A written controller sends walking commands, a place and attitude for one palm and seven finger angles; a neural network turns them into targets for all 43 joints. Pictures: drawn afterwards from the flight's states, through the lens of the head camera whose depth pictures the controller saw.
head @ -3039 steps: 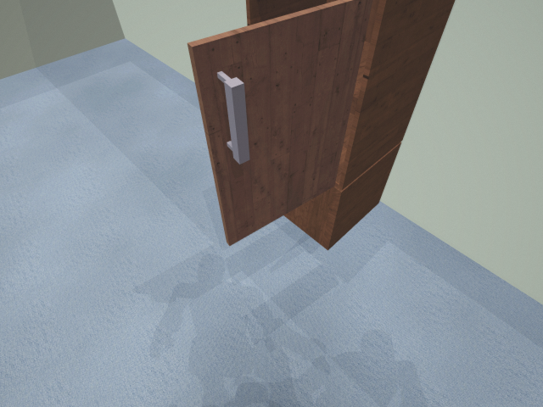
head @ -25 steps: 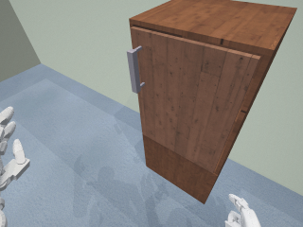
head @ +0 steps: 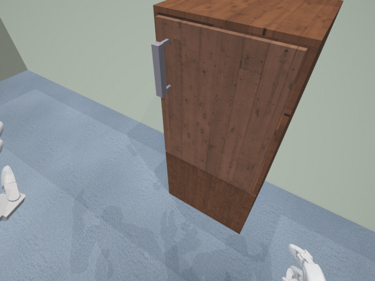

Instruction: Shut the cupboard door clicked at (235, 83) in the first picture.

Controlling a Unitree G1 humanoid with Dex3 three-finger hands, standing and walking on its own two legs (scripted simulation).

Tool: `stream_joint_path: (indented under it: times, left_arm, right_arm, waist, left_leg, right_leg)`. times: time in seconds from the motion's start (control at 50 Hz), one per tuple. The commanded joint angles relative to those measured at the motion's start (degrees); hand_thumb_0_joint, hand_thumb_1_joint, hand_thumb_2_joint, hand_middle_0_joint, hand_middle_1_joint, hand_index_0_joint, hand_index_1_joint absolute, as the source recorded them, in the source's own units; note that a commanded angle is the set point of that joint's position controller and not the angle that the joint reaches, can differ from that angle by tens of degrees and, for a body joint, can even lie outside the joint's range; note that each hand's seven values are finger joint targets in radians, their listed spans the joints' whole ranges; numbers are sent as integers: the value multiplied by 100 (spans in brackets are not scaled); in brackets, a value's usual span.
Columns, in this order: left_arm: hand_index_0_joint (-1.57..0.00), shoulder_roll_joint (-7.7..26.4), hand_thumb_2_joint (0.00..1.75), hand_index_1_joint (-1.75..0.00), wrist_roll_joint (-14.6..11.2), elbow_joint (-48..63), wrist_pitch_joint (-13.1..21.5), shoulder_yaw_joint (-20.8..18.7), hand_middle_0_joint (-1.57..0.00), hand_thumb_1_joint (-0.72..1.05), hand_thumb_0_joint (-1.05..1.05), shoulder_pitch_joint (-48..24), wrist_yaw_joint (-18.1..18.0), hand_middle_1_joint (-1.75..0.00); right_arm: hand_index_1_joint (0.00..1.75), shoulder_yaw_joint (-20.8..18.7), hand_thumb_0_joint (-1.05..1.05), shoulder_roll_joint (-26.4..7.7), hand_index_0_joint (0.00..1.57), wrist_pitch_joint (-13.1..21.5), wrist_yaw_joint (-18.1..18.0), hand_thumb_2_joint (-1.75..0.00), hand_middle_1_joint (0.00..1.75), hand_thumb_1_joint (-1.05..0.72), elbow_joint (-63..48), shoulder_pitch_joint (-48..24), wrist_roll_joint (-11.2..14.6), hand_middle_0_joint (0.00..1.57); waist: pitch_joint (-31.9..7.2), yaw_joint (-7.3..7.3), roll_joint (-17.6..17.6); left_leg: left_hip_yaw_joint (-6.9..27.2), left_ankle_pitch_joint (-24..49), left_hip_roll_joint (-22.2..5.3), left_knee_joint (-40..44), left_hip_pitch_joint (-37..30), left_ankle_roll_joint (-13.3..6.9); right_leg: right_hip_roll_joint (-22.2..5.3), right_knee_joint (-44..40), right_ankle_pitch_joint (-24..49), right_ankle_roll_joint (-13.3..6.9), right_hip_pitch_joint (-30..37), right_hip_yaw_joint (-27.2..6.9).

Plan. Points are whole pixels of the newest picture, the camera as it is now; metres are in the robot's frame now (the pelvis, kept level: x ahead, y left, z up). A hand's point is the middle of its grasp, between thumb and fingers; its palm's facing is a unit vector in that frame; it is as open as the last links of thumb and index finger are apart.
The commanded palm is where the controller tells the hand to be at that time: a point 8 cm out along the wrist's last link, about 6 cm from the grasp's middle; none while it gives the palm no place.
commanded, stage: step back with the hand held close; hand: left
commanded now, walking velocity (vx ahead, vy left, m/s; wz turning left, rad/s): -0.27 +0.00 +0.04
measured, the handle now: (163, 68) +0.71 +0.12 +0.12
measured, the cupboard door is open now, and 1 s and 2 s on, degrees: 0 0 0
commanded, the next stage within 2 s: stop stepping back and stand still in 0.82 s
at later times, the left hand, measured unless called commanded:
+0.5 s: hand out of the picture +0.12 +0.29 +0.18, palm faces +0.53 -0.73 -0.43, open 7.4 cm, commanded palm +0.06 +0.31 +0.20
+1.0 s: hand out of the picture +0.02 +0.30 +0.19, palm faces +0.50 -0.77 -0.40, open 7.5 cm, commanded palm -0.04 +0.32 +0.20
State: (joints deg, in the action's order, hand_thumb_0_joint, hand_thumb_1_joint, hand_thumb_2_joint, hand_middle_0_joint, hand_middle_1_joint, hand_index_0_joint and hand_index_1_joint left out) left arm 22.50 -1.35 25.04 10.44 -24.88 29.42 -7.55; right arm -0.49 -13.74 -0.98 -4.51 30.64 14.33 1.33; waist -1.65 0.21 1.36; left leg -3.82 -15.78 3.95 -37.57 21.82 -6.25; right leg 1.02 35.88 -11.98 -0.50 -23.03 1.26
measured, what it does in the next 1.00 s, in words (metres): walks backwards: right foot, then left foot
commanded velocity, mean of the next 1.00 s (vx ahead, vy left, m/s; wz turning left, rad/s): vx -0.32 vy -0.02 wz -0.02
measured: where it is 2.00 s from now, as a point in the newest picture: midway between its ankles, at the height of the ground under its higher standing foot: outside the picture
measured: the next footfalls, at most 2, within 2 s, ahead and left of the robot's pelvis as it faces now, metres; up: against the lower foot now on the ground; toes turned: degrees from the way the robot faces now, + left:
right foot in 0.44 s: +0.03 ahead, -0.13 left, +0.00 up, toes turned +4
left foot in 0.84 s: -0.12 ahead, +0.13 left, +0.00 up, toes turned +0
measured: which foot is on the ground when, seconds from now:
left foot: down 0.00-0.66, up 0.68-0.82, down 0.84-1.00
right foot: down 0.00-0.34, up 0.36-0.42, down 0.44-0.86, up 0.88-1.00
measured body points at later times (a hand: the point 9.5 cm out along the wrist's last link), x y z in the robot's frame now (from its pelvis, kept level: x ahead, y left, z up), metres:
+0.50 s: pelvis -0.06 +0.00 -0.01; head -0.07 +0.02 +0.44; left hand +0.09 +0.32 +0.21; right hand +0.11 -0.24 -0.08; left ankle +0.06 +0.06 -0.72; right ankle +0.00 -0.13 -0.72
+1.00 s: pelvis -0.17 +0.02 +0.01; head -0.16 +0.06 +0.45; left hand -0.01 +0.34 +0.21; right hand -0.01 -0.22 -0.06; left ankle -0.11 +0.13 -0.72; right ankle -0.16 -0.11 -0.69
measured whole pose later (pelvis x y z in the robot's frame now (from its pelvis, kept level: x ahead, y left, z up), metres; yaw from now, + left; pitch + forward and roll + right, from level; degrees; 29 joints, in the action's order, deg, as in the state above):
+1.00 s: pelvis -0.17 +0.02 +0.01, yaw +3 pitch +1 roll -3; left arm 24.5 -2.9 32.2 12.5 -28.4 30.3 -8.6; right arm -1.3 -9.5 5.8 -2.9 36.0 13.8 -0.4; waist -1.5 0.8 -2.8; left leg 0.1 -13.7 -3.2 -37.2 24.9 -0.6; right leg 3.5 47.7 -23.6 1.7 -24.7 0.5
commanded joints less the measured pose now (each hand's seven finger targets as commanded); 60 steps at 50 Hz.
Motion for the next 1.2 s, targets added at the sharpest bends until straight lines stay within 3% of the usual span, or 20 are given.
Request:
stream_joint_path:
  times: [0.0, 0.2, 0.34, 0.38, 0.44, 0.54, 0.6, 0.64, 0.66, 0.72, 0.78, 0.8, 0.82, 0.84, 0.86, 0.92, 1.0, 1.04, 1.1, 1.18]
  left_arm:
    - [-20, 1246, 90, -30, 98, 1447, 478, -820, -20, 90, 0, -666, -185, -30]
    - [-20, 1210, 90, -30, 90, 1411, 652, -888, -20, 90, 0, -609, -271, -30]
    - [-20, 1212, 90, -30, 63, 1667, 782, -1054, -20, 90, 0, -488, -232, -30]
    - [-20, 1215, 90, -30, 89, 1531, 810, -1133, -20, 90, 0, -375, -164, -30]
    - [-20, 1047, 90, -30, -32, 1583, 893, -917, -20, 90, 0, -508, -58, -30]
    - [-20, 1019, 90, -30, -57, 1752, 842, -736, -20, 90, 0, -605, -27, -30]
    - [-20, 1272, 90, -30, -51, 1701, 753, -932, -20, 90, 0, -445, -82, -30]
    - [-20, 1327, 90, -30, -23, 1854, 740, -768, -20, 90, 0, -629, -185, -30]
    - [-20, 1416, 90, -30, 9, 1730, 680, -802, -20, 90, 0, -611, -264, -30]
    - [-20, 1238, 90, -30, 55, 1422, 484, -663, -20, 90, 0, -646, -278, -30]
    - [-20, 1302, 90, -30, 42, 1646, 550, -680, -20, 90, 0, -813, -296, -30]
    - [-20, 1389, 90, -30, 14, 1838, 589, -733, -20, 90, 0, -762, -300, -30]
    - [-20, 1354, 90, -30, 34, 2134, 706, -815, -20, 90, 0, -768, -280, -30]
    - [-20, 1403, 90, -30, 21, 2116, 735, -995, -20, 90, 0, -673, -263, -30]
    - [-20, 1370, 90, -30, -54, 1954, 699, -1060, -20, 90, 0, -314, -200, -30]
    - [-20, 1012, 90, -30, -179, 2239, 660, -791, -20, 90, 0, -116, -153, -30]
    - [-20, 1105, 90, -30, -117, 2079, 497, -757, -20, 90, 0, -81, -157, -30]
    - [-20, 1179, 90, -30, -113, 1812, 393, -724, -20, 90, 0, -278, -159, -30]
    - [-20, 1328, 90, -30, -224, 1646, 260, -770, -20, 90, 0, -470, -230, -30]
    - [-20, 1235, 90, -30, -205, 1451, 158, -646, -20, 90, 0, -325, -317, -30]
  right_arm:
    - [30, -304, 0, -865, 20, 395, -86, -90, 30, -90, -933, -656, -60, 20]
    - [30, -311, 0, -786, 20, 534, 0, -90, 30, -90, -752, -526, -112, 20]
    - [30, -345, 0, -786, 20, 633, -5, -90, 30, -90, -735, -623, -102, 20]
    - [30, -399, 0, -818, 20, 693, 3, -90, 30, -90, -721, -662, -80, 20]
    - [30, -344, 0, -736, 20, 818, 22, -90, 30, -90, -571, -635, -155, 20]
    - [30, -341, 0, -646, 20, 902, 44, -90, 30, -90, -514, -755, -134, 20]
    - [30, -372, 0, -557, 20, 798, 56, -90, 30, -90, -509, -752, -149, 20]
    - [30, -325, 0, -371, 20, 710, 93, -90, 30, -90, -395, -652, -189, 20]
    - [30, -320, 0, -337, 20, 622, 131, -90, 30, -90, -319, -676, -237, 20]
    - [30, -223, 0, -244, 20, 421, 137, -90, 30, -90, -336, -575, -250, 20]
    - [30, -189, 0, -402, 20, 505, 24, -90, 30, -90, -266, -510, -202, 20]
    - [30, -263, 0, -509, 20, 577, -44, -90, 30, -90, -272, -572, -174, 20]
    - [30, -346, 0, -705, 20, 648, -76, -90, 30, -90, -424, -585, -175, 20]
    - [30, -410, 0, -621, 20, 765, -69, -90, 30, -90, -466, -575, -153, 20]
    - [30, -436, 0, -591, 20, 843, -32, -90, 30, -90, -455, -551, -182, 20]
    - [30, -427, 0, -543, 20, 1006, 76, -90, 30, -90, -313, -496, -210, 20]
    - [30, -279, 0, -567, 20, 1082, 162, -90, 30, -90, -286, -476, -117, 20]
    - [30, -204, 0, -521, 20, 1004, 132, -90, 30, -90, -283, -479, -116, 20]
    - [30, -248, 0, -460, 20, 917, 49, -90, 30, -90, -262, -556, -113, 20]
    - [30, -96, 0, -395, 20, 760, -36, -90, 30, -90, -217, -653, -152, 20]
  waist:
    - [-75, 9, 239]
    - [-67, 44, -106]
    - [-445, 5, 662]
    - [-325, 10, 723]
    - [-162, 39, 492]
    - [-572, -33, 724]
    - [-519, -43, 37]
    - [-370, 35, -928]
    - [-447, -1, -1291]
    - [-151, 73, -1026]
    - [-137, 142, -252]
    - [-198, 105, 242]
    - [-465, 43, 1319]
    - [-794, 5, 1417]
    - [-938, 55, 1741]
    - [-611, 4, 991]
    - [-600, 23, 1075]
    - [-392, 96, 533]
    - [-715, 86, -466]
    - [-162, 166, -367]
  left_leg:
    - [1696, -2643, -1219, 1737, 2411, -94]
    - [1503, -2300, -1022, 1042, 2019, 57]
    - [2082, -2574, -1900, 2187, 2837, -191]
    - [2112, -3075, -2178, 2400, 3097, -246]
    - [2062, -1892, -2099, 2279, 2043, -101]
    - [1591, -2222, -1841, 2186, 1589, 163]
    - [924, -2097, -1200, 1163, 1226, 481]
    - [417, -1059, -509, -1151, 101, 829]
    - [457, -1030, -423, -2342, 102, 815]
    - [738, -1326, -648, -2274, 188, 709]
    - [391, -711, -456, 652, -194, 641]
    - [492, -326, -670, 1631, 16, 580]
    - [1487, 118, -1562, 1979, 621, 174]
    - [1532, 962, -2025, 1860, 771, -1]
    - [1832, 458, -2312, 2134, 1130, -127]
    - [1593, 1637, -2200, 1588, 356, -150]
    - [1280, -305, -1640, 1530, -81, 254]
    - [822, -1293, -1170, 1317, 236, 527]
    - [488, -422, -642, 79, -828, 713]
    - [581, -439, -603, 258, -708, 625]
  right_leg:
    - [-442, 12, -707, -64, 1841, -1086]
    - [-767, -409, -1083, -280, 976, -1519]
    - [1, 1361, -23, 61, 2067, -540]
    - [217, 1621, -550, 134, 2224, -494]
    - [207, 928, -593, 86, 1560, -439]
    - [112, 382, -913, -57, 1578, -367]
    - [-483, -718, -1904, -427, 676, -1286]
    - [-1898, -2141, -2456, -1021, -1099, -2875]
    - [-2364, -2499, -2025, -1188, -1216, -3053]
    - [-1830, -2190, -1245, -837, -1167, -1960]
    - [-1169, -1277, -185, -408, -508, -1222]
    - [-824, -608, 237, -184, 62, -925]
    - [-157, 396, 301, 159, 636, -499]
    - [168, 1087, 45, 277, 946, -160]
    - [196, 1956, -973, 279, 963, -194]
    - [131, 1766, -1540, 192, 191, -305]
    - [217, -912, -722, 205, 1092, 75]
    - [-146, -1477, -791, -145, 1322, -297]
    - [-908, -1992, -1798, -610, 207, -1431]
    - [-811, -1987, -2220, -533, -189, -1089]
